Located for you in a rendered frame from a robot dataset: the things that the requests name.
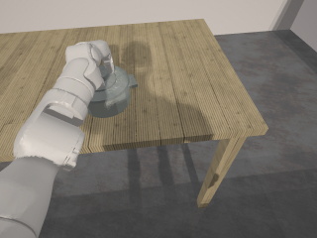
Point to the robot left upper arm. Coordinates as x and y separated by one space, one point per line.
26 185

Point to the left robot forearm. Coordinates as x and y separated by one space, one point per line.
70 96

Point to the lid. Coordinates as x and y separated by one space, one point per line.
115 85

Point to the table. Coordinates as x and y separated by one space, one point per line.
187 90

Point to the pot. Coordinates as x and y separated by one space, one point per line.
115 106

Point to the knob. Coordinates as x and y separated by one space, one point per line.
104 72

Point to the robot left hand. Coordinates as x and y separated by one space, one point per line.
106 57

